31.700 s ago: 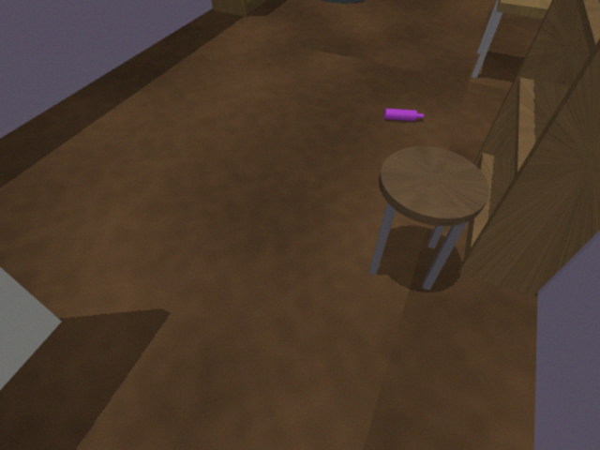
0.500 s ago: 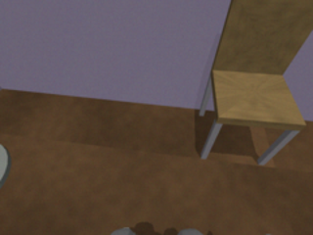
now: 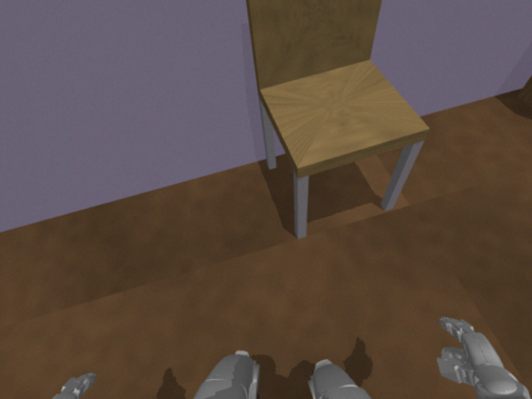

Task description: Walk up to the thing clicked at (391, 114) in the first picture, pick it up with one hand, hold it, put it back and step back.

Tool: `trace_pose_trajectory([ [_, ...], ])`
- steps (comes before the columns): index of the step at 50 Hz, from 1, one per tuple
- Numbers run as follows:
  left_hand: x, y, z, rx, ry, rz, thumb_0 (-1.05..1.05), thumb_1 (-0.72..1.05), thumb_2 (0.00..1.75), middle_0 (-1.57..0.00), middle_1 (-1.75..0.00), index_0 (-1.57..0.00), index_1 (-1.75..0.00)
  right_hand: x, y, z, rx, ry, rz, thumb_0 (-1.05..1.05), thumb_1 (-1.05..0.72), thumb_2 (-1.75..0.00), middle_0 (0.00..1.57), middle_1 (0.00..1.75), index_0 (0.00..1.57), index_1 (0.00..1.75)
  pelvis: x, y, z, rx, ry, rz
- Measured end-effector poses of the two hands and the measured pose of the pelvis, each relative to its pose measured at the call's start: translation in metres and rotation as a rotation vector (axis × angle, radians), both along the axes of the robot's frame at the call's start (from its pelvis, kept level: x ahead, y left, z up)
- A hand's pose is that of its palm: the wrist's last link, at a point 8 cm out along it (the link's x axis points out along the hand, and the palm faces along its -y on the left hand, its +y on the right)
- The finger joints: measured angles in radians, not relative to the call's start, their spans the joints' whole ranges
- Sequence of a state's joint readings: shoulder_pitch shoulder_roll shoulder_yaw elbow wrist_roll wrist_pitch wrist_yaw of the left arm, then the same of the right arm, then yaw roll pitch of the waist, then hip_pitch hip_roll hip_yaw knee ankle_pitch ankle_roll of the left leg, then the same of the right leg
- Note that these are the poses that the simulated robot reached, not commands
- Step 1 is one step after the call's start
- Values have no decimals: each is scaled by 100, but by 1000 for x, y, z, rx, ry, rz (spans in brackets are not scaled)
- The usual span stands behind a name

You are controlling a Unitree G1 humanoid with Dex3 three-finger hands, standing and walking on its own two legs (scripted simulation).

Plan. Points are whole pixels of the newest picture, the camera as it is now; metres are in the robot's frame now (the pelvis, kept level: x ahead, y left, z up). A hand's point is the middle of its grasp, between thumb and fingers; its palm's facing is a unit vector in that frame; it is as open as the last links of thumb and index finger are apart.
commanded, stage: walk up
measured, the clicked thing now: out of the picture +0.76 -1.23 -0.72
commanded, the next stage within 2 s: none
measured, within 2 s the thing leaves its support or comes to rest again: neither
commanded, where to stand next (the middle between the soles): +0.05 +0.02 m, yaw -70 degrees
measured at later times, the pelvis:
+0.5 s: pelvis -0.03 +0.09 +0.02, yaw -30 degrees
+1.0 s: pelvis +0.02 +0.07 +0.00, yaw -51 degrees
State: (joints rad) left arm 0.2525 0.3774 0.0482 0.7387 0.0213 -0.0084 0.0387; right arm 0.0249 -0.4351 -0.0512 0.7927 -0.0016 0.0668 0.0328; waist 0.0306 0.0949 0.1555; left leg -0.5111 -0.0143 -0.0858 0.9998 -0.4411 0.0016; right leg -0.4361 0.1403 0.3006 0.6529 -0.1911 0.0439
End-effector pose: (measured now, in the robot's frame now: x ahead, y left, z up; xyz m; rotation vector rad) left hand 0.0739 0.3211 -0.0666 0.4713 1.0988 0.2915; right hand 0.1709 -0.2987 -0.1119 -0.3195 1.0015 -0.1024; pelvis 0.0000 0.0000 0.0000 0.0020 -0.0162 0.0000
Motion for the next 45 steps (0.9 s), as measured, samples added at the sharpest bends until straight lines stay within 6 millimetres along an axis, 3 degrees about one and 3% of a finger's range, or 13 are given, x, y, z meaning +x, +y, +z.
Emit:
trace_pose_trajectory([
  [4, 38, 25, -5, -6, -40, -105, 0, 90, 90, -20, -30, -21, -30, -42, 5, 3, -47, 23, -105, 0, -91, -89, 20, 30, 20, 29, -7, 29, -5, -4, 1, -79],
  [8, 72, 43, -14, -27, -54, -193, 0, 90, 90, -20, -30, -21, -30, -99, 19, 15, -88, 61, -205, 0, -91, -89, 20, 30, 20, 29, -18, 56, -3, 3, -23, -158],
  [12, 90, 47, -11, -65, 8, -310, 0, 90, 90, -20, -30, -20, -30, -156, 33, 38, -100, 84, -331, 1, -91, -89, 20, 30, 20, 29, -26, 75, 14, -34, -22, -255],
  [17, 99, 49, -9, -108, 84, -412, 0, 90, 90, -20, -30, -20, -30, -214, 46, 59, -120, 86, -452, 1, -90, -89, 20, 30, 20, 30, -28, 89, 24, -51, -5, -363],
  [24, 120, 24, -6, -111, 128, -571, 0, 90, 90, -20, -30, -20, -30, -295, 58, 64, -122, 97, -595, 1, -90, -89, 20, 30, 20, 30, -32, 95, 26, -60, 17, -506],
  [31, 149, -26, -1, -80, 32, -716, 0, 90, 90, -20, -30, -20, -30, -374, 66, 38, -75, 139, -751, 1, -90, -89, 20, 30, 20, 30, -43, 80, 10, -22, 19, -610],
  [34, 152, -40, 3, -70, -4, -738, 0, 90, 90, -20, -30, -21, -30, -390, 75, 25, -35, 172, -814, 1, -91, -89, 20, 30, 20, 29, -42, 75, 9, -30, 0, -665],
  [38, 160, -52, 4, -61, 26, -762, 0, 90, 90, -20, -30, -21, -30, -387, 88, 20, 7, 156, -853, 1, -91, -89, 20, 30, 20, 29, -28, 69, 12, -39, -10, -727],
  [45, 211, -77, -21, -61, 54, -844, 0, 89, 90, -20, -30, -21, -30, -366, 105, 12, -12, 156, -915, 1, -91, -89, 20, 30, 20, 29, 7, 64, -2, -39, -7, -811],
])
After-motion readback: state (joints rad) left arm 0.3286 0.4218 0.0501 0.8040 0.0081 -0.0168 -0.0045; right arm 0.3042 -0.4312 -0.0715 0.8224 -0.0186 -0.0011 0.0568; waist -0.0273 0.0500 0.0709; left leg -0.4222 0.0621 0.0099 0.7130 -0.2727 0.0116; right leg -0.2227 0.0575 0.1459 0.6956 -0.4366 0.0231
